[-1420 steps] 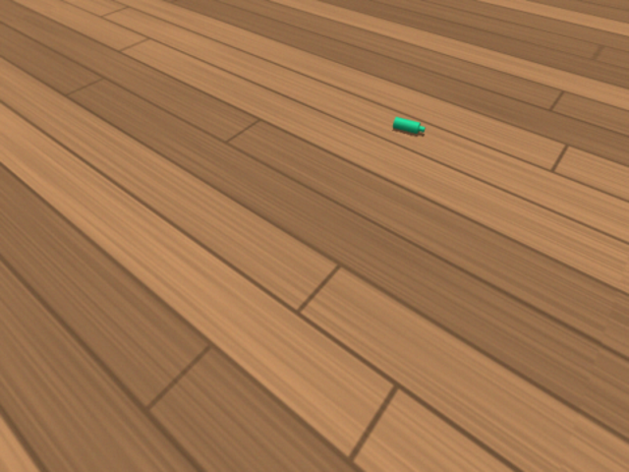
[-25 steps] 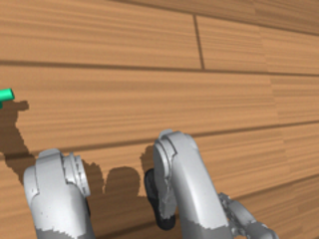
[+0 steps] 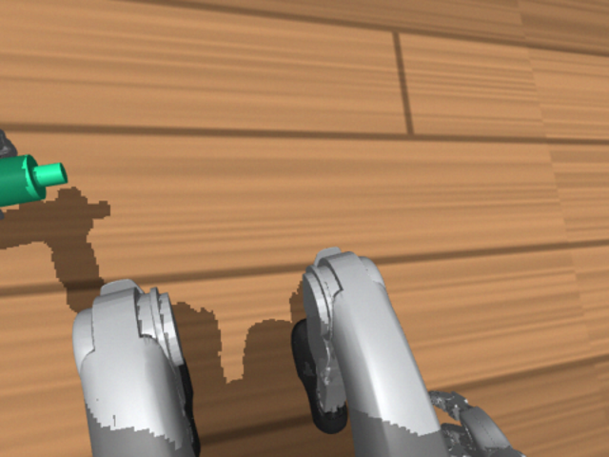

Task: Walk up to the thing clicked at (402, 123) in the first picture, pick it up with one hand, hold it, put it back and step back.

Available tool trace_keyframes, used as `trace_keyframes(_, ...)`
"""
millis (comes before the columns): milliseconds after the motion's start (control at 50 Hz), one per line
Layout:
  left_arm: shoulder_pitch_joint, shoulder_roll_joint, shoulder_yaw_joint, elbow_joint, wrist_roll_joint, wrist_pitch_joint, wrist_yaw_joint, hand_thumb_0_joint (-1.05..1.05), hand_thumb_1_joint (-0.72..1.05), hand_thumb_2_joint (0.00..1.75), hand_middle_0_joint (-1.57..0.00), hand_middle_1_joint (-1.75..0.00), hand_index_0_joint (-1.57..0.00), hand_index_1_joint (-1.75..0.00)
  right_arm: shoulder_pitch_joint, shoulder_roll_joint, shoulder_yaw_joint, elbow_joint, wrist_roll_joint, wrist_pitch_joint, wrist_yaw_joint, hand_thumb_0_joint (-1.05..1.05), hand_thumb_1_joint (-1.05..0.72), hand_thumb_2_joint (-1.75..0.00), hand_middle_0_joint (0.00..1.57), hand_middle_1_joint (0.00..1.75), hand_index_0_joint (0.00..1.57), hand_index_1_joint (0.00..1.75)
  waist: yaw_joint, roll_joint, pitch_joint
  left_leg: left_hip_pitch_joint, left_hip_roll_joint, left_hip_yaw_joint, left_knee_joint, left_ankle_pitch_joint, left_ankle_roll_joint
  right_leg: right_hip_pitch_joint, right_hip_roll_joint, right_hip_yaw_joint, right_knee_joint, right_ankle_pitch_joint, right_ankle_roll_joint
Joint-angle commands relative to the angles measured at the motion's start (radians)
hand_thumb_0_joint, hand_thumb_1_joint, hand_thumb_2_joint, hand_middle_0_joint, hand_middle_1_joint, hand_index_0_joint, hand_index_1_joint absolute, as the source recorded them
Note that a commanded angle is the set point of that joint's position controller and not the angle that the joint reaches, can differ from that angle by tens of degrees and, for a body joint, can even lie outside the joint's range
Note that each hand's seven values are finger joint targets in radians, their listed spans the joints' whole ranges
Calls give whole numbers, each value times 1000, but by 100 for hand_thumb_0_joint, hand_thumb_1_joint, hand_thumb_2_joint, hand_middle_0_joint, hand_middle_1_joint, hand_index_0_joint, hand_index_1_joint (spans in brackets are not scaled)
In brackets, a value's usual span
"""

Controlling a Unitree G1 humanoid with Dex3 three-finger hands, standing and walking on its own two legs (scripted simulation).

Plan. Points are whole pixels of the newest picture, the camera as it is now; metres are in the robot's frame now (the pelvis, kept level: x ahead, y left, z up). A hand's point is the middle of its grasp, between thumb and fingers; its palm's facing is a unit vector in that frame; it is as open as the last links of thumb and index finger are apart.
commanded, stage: lift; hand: left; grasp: from above
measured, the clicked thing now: out of the picture +0.46 +0.35 -0.19
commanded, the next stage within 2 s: hold in 1.64 s
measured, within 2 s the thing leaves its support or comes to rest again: neither
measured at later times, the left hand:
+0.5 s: hand out of the picture +0.38 +0.36 -0.04, palm faces -0.46 -0.14 -0.88, open 8.4 cm
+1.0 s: hand out of the picture +0.32 +0.33 +0.17, palm faces -0.44 -0.17 -0.88, open 8.5 cm
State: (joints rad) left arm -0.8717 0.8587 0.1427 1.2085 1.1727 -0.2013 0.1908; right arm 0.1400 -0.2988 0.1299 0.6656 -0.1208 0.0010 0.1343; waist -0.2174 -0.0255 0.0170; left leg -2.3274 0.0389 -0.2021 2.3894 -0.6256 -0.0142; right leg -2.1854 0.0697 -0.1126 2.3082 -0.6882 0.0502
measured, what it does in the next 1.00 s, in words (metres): rises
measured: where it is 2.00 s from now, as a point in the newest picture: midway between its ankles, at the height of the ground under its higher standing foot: (254, 411)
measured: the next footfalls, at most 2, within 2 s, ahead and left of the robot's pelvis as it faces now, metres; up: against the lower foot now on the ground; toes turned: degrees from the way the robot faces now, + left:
none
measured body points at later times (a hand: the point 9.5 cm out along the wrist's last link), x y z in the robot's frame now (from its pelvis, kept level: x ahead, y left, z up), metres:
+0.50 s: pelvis -0.01 +0.00 +0.08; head +0.19 +0.08 +0.48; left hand +0.40 +0.36 +0.01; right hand +0.12 -0.26 -0.03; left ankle +0.09 +0.14 -0.30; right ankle +0.10 -0.12 -0.30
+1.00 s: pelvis +0.01 +0.01 +0.26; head +0.14 +0.05 +0.69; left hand +0.34 +0.33 +0.22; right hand +0.16 -0.23 +0.14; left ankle +0.08 +0.14 -0.30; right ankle +0.10 -0.12 -0.30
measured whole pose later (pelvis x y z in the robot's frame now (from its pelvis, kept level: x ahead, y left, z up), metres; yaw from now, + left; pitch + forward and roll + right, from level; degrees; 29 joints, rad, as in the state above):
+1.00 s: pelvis +0.01 +0.01 +0.26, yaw +8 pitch +23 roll -5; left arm -0.34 0.56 -0.06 0.66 0.97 -0.04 0.06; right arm 0.18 -0.24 0.01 0.70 0.03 0.01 -0.03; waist -0.08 0.04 -0.14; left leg -1.43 0.05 -0.06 1.54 -0.53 0.00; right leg -1.33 0.03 -0.03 1.49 -0.57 0.04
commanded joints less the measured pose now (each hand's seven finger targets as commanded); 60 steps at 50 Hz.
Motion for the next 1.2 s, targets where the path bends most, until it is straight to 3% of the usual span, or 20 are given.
trace_keyframes(0,-305,358,67,-228,-34,24,27,0,105,43,-135,-34,-137,-32,192,-245,-102,-20,10,3,-24,0,-90,-90,20,30,20,30,35,411,-791,644,-1,120,-274,153,35,322,17,-57,-267,214,-79)
trace_keyframes(120,-303,338,62,-353,-67,56,-21,0,105,43,-134,-34,-136,-31,210,-236,-138,-27,37,16,-33,0,-90,-90,20,30,20,30,59,423,-868,725,-4,121,-335,183,36,333,11,-49,-295,232,-85)
trace_keyframes(220,-247,298,52,-426,-92,59,-53,0,101,41,-131,-32,-133,-30,209,-218,-161,-34,57,25,-43,0,-90,-90,20,30,20,30,79,390,-863,738,-10,136,-388,143,43,364,4,-25,-352,201,-85)
trace_keyframes(280,-230,244,12,-450,-111,62,-73,0,100,40,-130,-33,-133,-30,201,-206,-173,-42,68,23,-51,0,-90,-90,20,30,20,30,75,372,-847,772,-6,132,-432,114,42,358,3,-14,-390,177,-87)
trace_keyframes(360,-188,258,34,-529,-129,61,-79,0,97,43,-127,-35,-129,-32,189,-199,-185,-56,84,24,-64,0,-90,-90,20,30,20,30,101,353,-873,810,-10,133,-496,80,44,408,-1,-3,-444,150,-87)
trace_keyframes(400,-156,200,4,-547,-141,63,-91,0,99,41,-127,-35,-130,-32,182,-195,-191,-62,91,23,-71,0,-89,-90,20,30,20,30,92,347,-844,832,-6,121,-544,57,42,410,-4,-5,-465,140,-85)
trace_keyframes(440,-113,213,22,-568,-148,68,-96,0,97,42,-126,-35,-129,-32,175,-194,-195,-64,99,23,-81,0,-89,-90,20,30,20,30,109,337,-845,862,-6,115,-582,48,41,444,-4,-1,-492,137,-85)
trace_keyframes(520,-65,160,-3,-635,-170,81,-101,0,97,39,-124,-36,-128,-33,159,-185,-201,-75,112,19,-100,0,-89,-90,20,30,20,30,109,332,-827,931,-4,103,-676,8,39,499,-8,3,-555,118,-80)
trace_keyframes(540,-67,186,15,-673,-176,85,-99,0,98,39,-124,-37,-128,-33,150,-187,-202,-77,115,17,-106,0,-89,-90,20,30,20,30,125,336,-843,966,-1,97,-700,5,38,523,-8,6,-565,122,-79)
trace_keyframes(680,41,103,-25,-744,-200,119,-105,0,97,41,-124,-38,-127,-34,129,-165,-203,-73,130,9,-141,0,-88,-89,20,30,20,30,126,306,-812,1142,4,93,-851,52,35,668,-13,20,-707,161,-72)
trace_keyframes(700,61,73,-47,-754,-201,124,-108,0,96,43,-124,-38,-127,-35,131,-154,-200,-71,131,7,-144,0,-89,-89,20,30,20,30,122,304,-802,1156,0,109,-858,79,36,697,-13,26,-743,173,-72)
trace_keyframes(720,62,108,-22,-774,-202,129,-105,0,96,43,-123,-40,-126,-36,128,-157,-200,-72,134,5,-149,0,-89,-89,20,30,20,30,133,296,-819,1186,-1,112,-877,88,36,731,-13,31,-767,176,-73)
trace_keyframes(820,156,29,-55,-789,-209,149,-94,0,98,45,-125,-40,-128,-37,112,-134,-194,-60,145,-5,-168,0,-89,-89,20,30,20,30,132,255,-728,1274,-5,120,-1011,69,32,867,-15,42,-899,171,-70)
trace_keyframes(860,179,43,-38,-811,-208,155,-87,0,96,50,-123,-45,-125,-42,108,-134,-197,-59,148,-10,-177,0,-89,-89,20,30,20,30,143,253,-743,1338,-8,129,-1054,90,31,931,-16,54,-954,180,-70)
trace_keyframes(960,211,-44,-91,-747,-197,161,-73,0,94,49,-121,-46,-123,-43,105,-116,-192,-28,156,-30,-192,0,-88,-89,20,30,20,30,130,216,-592,1413,-5,127,-1189,85,25,1041,-16,66,-1079,182,-70)
trace_keyframes(1000,239,-59,-98,-704,-190,162,-64,0,95,49,-121,-46,-124,-43,106,-110,-193,-26,159,-38,-193,0,-88,-89,20,30,20,30,140,189,-577,1446,-11,144,-1214,128,25,1098,-17,77,-1137,206,-71)
trace_keyframes(1040,216,-120,-141,-704,-194,162,-57,0,95,51,-120,-48,-124,-45,114,-104,-196,-22,160,-49,-193,0,-88,-89,20,30,20,30,128,171,-569,1490,-13,151,-1251,157,24,1156,-16,84,-1188,228,-72)
trace_keyframes(1100,244,-118,-133,-645,-181,169,-32,0,92,50,-117,-49,-121,-45,125,-103,-200,-13,163,-60,-194,0,-89,-89,20,30,20,30,141,149,-536,1532,-22,165,-1310,183,24,1237,-16,93,-1265,243,-71)
trace_keyframes(1120,225,-154,-163,-648,-177,170,-28,0,91,51,-117,-49,-121,-46,126,-98,-199,-11,161,-63,-194,0,-89,-89,20,30,20,30,136,154,-525,1547,-25,174,-1326,187,23,1253,-16,101,-1288,249,-72)
trace_keyframes(1180,194,-164,-172,-622,-166,181,-6,0,93,50,-118,-50,-122,-46,134,-103,-202,-2,159,-71,-197,0,-88,-89,20,30,20,30,141,150,-517,1619,-24,174,-1385,222,20,1310,-13,97,-1334,284,-70)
